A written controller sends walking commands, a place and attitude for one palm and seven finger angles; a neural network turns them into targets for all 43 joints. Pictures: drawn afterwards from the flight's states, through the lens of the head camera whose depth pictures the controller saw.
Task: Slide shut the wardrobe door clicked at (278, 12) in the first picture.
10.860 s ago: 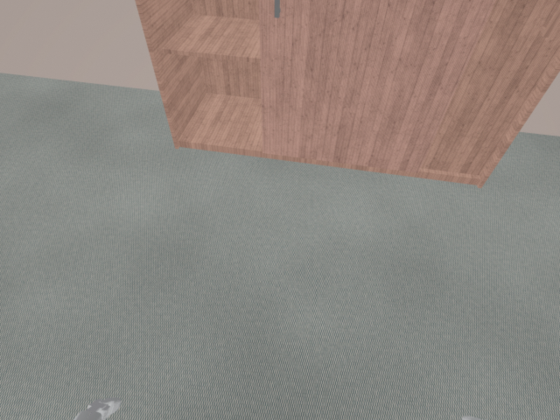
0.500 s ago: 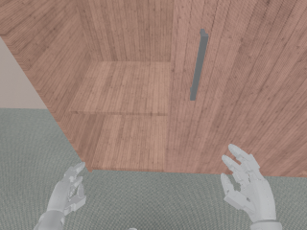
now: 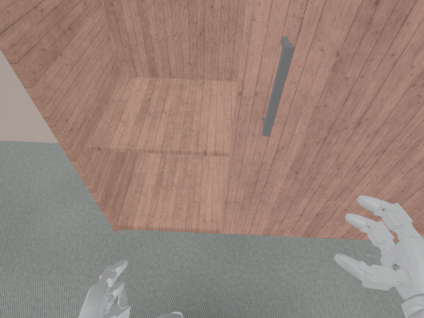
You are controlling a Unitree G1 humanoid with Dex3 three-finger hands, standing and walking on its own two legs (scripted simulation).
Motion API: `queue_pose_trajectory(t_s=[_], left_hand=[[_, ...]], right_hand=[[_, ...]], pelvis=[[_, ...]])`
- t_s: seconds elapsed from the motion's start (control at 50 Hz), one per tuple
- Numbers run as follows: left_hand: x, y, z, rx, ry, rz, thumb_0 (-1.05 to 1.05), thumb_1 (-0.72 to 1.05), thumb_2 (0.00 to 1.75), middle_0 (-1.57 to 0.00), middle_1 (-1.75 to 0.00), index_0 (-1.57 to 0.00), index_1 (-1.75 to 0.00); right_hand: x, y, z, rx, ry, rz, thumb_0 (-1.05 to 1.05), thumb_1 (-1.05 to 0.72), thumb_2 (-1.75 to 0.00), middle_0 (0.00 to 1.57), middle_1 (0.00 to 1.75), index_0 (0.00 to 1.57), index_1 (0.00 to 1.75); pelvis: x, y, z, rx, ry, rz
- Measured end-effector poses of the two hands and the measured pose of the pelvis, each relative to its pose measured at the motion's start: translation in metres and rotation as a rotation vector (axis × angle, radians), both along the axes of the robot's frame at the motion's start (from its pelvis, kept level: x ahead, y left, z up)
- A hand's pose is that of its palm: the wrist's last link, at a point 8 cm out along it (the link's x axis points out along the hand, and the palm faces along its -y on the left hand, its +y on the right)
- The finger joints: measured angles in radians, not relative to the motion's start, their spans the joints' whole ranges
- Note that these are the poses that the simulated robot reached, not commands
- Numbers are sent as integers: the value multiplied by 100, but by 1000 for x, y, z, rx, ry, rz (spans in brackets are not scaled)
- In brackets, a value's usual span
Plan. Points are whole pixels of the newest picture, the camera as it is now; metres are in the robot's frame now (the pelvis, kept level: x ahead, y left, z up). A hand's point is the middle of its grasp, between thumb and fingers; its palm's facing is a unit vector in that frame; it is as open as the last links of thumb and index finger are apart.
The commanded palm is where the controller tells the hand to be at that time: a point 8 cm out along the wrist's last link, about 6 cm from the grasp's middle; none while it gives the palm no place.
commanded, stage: raise the hand with hooked fingers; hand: right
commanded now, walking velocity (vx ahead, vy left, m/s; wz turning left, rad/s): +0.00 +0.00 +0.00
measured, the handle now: (274, 91) +0.56 -0.08 +0.14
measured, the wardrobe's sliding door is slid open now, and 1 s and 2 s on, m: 0.49 0.49 0.49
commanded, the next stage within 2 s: move the hooked fingers beside the handle in 1.22 s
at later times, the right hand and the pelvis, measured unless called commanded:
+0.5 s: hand out of the picture +0.26 -0.29 +0.13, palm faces +0.00 +1.00 -0.07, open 13.8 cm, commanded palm +0.23 -0.34 +0.14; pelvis +0.01 -0.03 +0.02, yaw -1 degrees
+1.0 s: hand out of the picture +0.29 -0.30 +0.16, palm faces +0.01 +1.00 -0.05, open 14.0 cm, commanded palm +0.26 -0.35 +0.16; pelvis +0.02 -0.02 +0.04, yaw +0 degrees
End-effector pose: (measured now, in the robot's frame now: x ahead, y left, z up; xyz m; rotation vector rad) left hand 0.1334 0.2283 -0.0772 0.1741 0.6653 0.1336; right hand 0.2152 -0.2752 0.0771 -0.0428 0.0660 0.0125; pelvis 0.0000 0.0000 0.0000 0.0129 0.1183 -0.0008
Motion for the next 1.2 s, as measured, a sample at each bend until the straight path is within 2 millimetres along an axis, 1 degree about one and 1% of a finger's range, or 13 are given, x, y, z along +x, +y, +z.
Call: queue_pose_trajectory(t_s=[0.08, 0.18, 0.26, 0.38, 0.48, 0.58, 0.7, 0.76, 0.84, 0.92, 0.98, 1.06, 1.2], left_hand=[[-6, 14, 6, 50, 24, 3, 1, 90, 90, -20, -30, -21, -30], [5, 19, 16, 97, -3, -19, 1, 90, 90, -20, -30, -21, -30], [20, 12, 30, 109, -60, -32, 1, 90, 90, -20, -30, -20, -30], [43, -11, 45, 86, -134, -83, 1, 90, 90, -20, -30, -21, -30], [55, -29, 50, 54, -160, -118, 1, 90, 90, -20, -30, -21, -30], [57, -39, 51, 44, -146, -133, 1, 90, 90, -20, -30, -21, -30], [51, -38, 50, 53, -102, -135, 1, 90, 90, -20, -30, -21, -30], [47, -34, 48, 57, -80, -123, 1, 90, 90, -20, -30, -21, -30], [41, -26, 45, 57, -59, -96, 1, 90, 90, -20, -30, -21, -30], [35, -17, 46, 64, -47, -76, 1, 90, 90, -20, -30, -21, -30], [32, -12, 47, 74, -47, -70, 1, 90, 90, -20, -30, -21, -30], [32, -9, 48, 77, -52, -65, 1, 90, 90, -20, -30, -21, -30], [37, -6, 47, 63, -67, -63, 1, 90, 90, -20, -30, -21, -30]], right_hand=[[-7, -19, 16, -40, -75, -75, 1, 1, -50, 27, 89, 26, 90], [-8, -21, 12, -49, -31, -1, 0, 13, -45, 27, 97, 27, 97], [-2, -28, 18, -40, -38, 26, 0, 23, -41, 28, 103, 28, 103], [11, -55, 49, -31, -147, -48, 0, 37, -36, 29, 112, 29, 112], [21, -64, 57, -27, -95, -21, 0, 44, -32, 29, 117, 29, 117], [27, -73, 59, -19, -54, -14, -1, 48, -31, 30, 119, 29, 119], [35, -88, 87, -35, -148, -58, -1, 49, -30, 30, 120, 30, 120], [43, -92, 96, -37, -153, -52, -1, 50, -30, 30, 120, 30, 120], [52, -92, 89, -20, -81, -23, -1, 50, -30, 30, 120, 29, 120], [53, -82, 76, -5, -36, -1, -1, 50, -30, 30, 120, 29, 120], [50, -75, 78, -11, -75, -10, -1, 50, -30, 30, 120, 29, 120], [48, -75, 86, -12, -136, -47, -1, 50, -30, 30, 120, 30, 120], [48, -73, 84, -21, -79, -43, -1, 50, -30, 30, 120, 30, 120]], pelvis=[[2, -4, 4, 5, -10, -8], [2, -12, 8, 12, -22, -17], [4, -16, 13, 13, -38, -16], [9, -20, 19, 17, -71, -22], [11, -25, 24, 17, -86, -24], [13, -28, 28, 15, -94, -20], [16, -28, 32, 16, -111, -23], [17, -28, 34, 14, -115, -24], [17, -28, 35, 10, -109, -20], [17, -27, 36, 7, -103, -10], [19, -25, 36, 6, -107, -5], [20, -22, 37, 6, -116, -7], [17, -17, 37, 3, -119, -12]])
